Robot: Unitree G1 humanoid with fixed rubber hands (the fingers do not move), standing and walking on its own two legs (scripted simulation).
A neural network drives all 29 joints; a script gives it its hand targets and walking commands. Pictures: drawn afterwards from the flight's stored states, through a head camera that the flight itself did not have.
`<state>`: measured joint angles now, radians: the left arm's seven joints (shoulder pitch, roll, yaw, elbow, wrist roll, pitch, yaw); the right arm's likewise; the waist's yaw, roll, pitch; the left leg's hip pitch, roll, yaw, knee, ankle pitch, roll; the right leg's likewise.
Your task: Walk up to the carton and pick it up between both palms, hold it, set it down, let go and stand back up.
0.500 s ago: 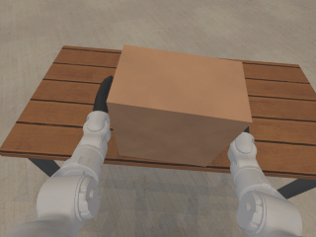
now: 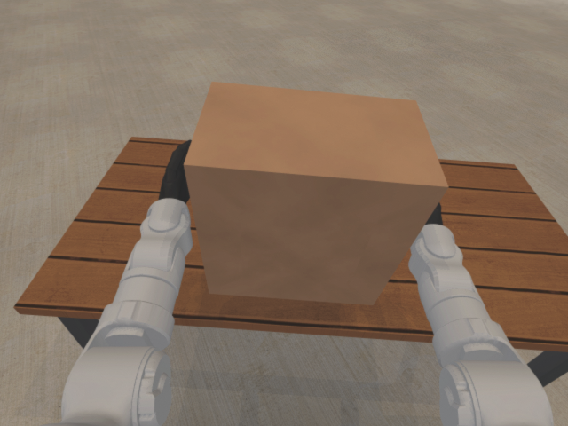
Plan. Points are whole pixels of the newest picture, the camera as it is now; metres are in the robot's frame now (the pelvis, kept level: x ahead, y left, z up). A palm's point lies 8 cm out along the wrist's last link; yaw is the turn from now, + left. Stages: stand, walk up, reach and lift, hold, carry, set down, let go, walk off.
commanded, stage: reach and lift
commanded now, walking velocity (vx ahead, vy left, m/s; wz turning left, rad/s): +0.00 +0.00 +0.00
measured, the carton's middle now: (302, 206) +0.41 -0.04 +0.13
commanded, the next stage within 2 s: hold in 1.90 s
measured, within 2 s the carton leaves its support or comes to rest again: neither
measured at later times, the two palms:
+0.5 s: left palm (153, 192) +0.38 +0.16 +0.18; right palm (424, 216) +0.36 -0.20 +0.16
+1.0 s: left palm (139, 174) +0.37 +0.16 +0.22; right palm (429, 195) +0.36 -0.20 +0.20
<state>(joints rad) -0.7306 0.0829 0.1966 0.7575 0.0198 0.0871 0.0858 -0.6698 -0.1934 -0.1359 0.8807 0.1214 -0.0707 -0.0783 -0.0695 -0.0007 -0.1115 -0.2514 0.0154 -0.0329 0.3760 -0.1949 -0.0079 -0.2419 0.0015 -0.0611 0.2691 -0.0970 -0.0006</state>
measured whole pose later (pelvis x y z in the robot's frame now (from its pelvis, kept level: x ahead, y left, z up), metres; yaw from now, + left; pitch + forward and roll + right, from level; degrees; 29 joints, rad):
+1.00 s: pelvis -0.01 +0.00 +0.00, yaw +0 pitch -5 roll -1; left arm -0.70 0.06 0.34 0.25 0.19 0.69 -0.01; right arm -0.73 -0.15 -0.12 0.59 0.20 0.42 -0.11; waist -0.10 -0.02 -0.03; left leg -0.06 0.01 -0.03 0.34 -0.19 -0.01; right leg -0.06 0.00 -0.05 0.26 -0.10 0.00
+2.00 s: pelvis -0.01 +0.00 +0.00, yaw -1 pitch -4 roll -1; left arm -0.80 0.10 0.34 0.30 0.17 0.79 0.01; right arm -0.88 -0.23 -0.06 0.67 0.30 0.53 -0.14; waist -0.08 0.00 -0.10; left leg -0.10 0.02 -0.03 0.36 -0.19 -0.01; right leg -0.10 0.01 -0.03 0.26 -0.10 0.00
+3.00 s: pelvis -0.01 -0.01 +0.00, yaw +0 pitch -3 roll -1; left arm -0.82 0.13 0.35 0.28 0.16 0.86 -0.01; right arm -0.93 -0.25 -0.03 0.62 0.34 0.66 -0.19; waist -0.08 0.01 -0.15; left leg -0.11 0.02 -0.06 0.36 -0.19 -0.02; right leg -0.10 0.03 -0.02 0.25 -0.10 -0.01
